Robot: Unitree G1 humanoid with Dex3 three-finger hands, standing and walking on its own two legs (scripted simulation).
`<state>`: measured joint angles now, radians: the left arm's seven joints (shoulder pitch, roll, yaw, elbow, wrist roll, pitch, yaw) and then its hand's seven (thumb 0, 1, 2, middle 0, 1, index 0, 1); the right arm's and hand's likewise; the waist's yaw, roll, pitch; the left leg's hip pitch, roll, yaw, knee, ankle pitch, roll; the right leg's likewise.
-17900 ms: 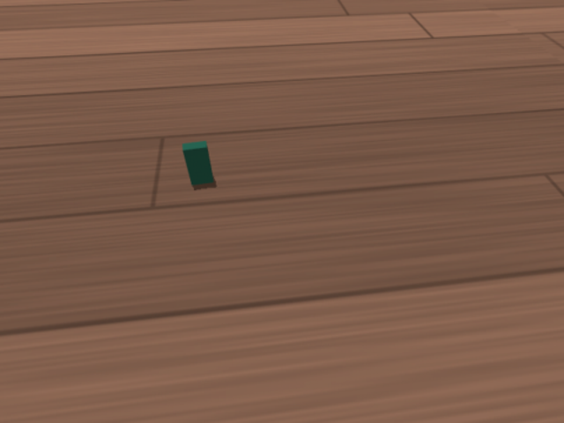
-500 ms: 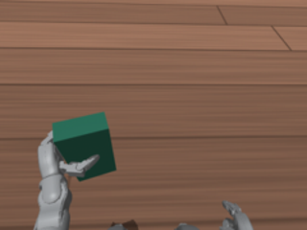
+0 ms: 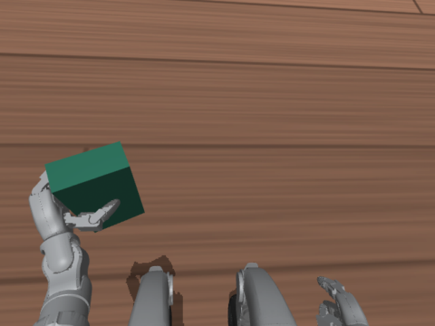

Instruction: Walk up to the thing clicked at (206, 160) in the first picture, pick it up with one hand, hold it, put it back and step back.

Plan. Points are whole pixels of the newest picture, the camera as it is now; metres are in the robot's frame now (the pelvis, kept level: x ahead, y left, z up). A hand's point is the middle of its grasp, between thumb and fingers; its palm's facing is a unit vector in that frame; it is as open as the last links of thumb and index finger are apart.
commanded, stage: crouch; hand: left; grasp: from the side
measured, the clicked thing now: (105, 193) +0.36 +0.20 -0.04
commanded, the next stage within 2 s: lower in 1.32 s
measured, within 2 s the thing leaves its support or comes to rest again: neither
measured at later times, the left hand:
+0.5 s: hand (104, 212) +0.38 +0.26 -0.25, palm faces +0.44 -0.90 -0.05, open 9.5 cm
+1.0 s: hand (107, 219) +0.40 +0.28 -0.37, palm faces +0.41 -0.91 -0.03, open 9.5 cm
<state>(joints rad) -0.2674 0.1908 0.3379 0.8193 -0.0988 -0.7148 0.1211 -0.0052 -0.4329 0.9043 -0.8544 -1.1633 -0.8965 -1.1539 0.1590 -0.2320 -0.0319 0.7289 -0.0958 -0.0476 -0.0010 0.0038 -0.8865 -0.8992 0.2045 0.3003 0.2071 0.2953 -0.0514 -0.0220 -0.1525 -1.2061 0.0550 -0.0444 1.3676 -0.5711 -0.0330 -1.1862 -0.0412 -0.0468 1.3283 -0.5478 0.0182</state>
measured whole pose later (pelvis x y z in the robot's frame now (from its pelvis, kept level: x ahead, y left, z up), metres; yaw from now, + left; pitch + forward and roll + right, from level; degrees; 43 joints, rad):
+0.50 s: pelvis -0.05 +0.00 -0.19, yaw -3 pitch +34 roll -4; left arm -0.58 0.38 0.56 1.10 -0.07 -0.80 0.05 -0.01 -0.45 0.98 -0.83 -1.19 -0.87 -1.18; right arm 0.08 -0.25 0.02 0.77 -0.13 -0.02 0.06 0.00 -0.93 -0.91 0.20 0.30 0.21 0.29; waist -0.12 -0.01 -0.14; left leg -1.95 0.04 -0.10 2.06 -0.69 -0.04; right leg -1.93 -0.04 -0.04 2.00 -0.66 0.02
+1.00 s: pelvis -0.07 +0.01 -0.30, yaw -6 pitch +28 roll -8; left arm -0.69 0.55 0.67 1.20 -0.05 -0.77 -0.04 -0.01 -0.46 1.00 -0.83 -1.20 -0.87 -1.19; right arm 0.07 -0.29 0.11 0.76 -0.17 0.00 0.08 0.00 -0.92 -0.91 0.21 0.30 0.21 0.30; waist -0.17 -0.05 -0.01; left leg -2.22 0.02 -0.17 2.38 -0.67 -0.03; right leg -2.16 -0.03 -0.06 2.28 -0.62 0.04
